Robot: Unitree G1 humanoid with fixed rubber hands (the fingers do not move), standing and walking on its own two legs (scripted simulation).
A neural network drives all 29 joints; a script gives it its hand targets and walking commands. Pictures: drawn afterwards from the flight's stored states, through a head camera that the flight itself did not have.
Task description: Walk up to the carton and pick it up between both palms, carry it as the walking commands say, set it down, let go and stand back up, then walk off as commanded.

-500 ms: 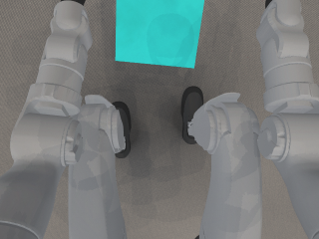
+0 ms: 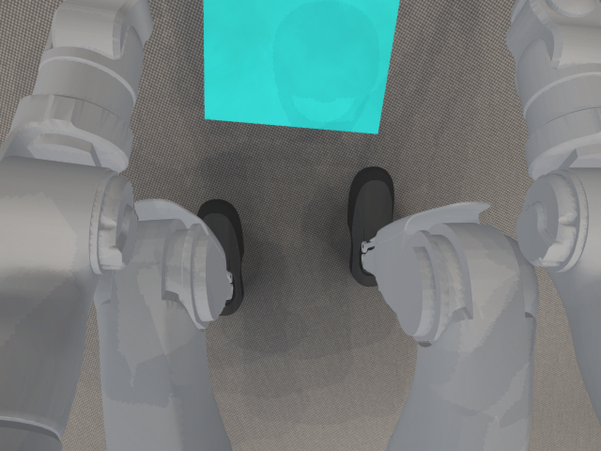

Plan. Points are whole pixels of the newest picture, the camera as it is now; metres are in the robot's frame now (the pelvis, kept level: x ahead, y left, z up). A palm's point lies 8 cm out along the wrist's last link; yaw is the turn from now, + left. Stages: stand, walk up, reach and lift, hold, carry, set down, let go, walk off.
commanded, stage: reach and lift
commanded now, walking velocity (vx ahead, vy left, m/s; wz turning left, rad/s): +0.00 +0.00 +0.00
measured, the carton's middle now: (300, 6) +0.51 -0.02 -0.30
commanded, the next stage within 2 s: none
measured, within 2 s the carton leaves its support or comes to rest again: leaves its support in 1.58 s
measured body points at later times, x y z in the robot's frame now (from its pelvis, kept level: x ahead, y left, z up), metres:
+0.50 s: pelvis +0.00 +0.00 +0.00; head +0.38 -0.01 +0.22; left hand +0.56 +0.12 -0.21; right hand +0.54 -0.20 -0.20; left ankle +0.11 +0.13 -0.34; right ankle +0.15 -0.12 -0.34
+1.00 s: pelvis +0.00 +0.00 +0.00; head +0.38 -0.01 +0.22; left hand +0.56 +0.12 -0.21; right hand +0.55 -0.18 -0.21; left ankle +0.11 +0.13 -0.34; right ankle +0.15 -0.12 -0.34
